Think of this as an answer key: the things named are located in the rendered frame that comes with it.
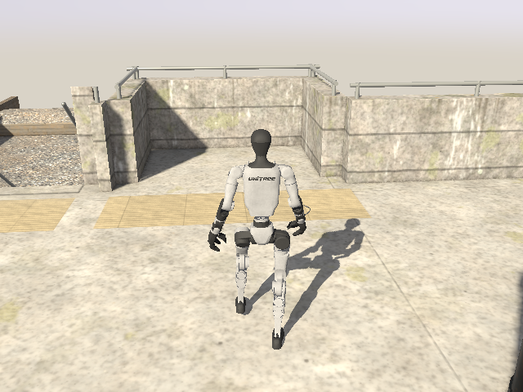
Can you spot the left robot hand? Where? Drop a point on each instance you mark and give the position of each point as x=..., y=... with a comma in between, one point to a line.
x=212, y=239

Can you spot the right robot hand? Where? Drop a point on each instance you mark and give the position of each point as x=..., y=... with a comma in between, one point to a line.
x=294, y=224

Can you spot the left robot upper arm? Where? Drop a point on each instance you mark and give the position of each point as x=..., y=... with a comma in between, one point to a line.
x=231, y=187

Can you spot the robot left thigh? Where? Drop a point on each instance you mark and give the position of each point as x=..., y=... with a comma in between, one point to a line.
x=242, y=242

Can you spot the right robot upper arm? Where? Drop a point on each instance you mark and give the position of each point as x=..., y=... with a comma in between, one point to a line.
x=291, y=185

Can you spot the left robot foot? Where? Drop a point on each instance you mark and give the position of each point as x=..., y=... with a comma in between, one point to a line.
x=240, y=307

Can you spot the left robot forearm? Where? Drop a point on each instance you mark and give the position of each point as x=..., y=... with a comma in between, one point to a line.
x=219, y=219

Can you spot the right robot forearm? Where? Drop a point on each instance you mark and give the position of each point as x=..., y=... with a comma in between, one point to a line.
x=299, y=213

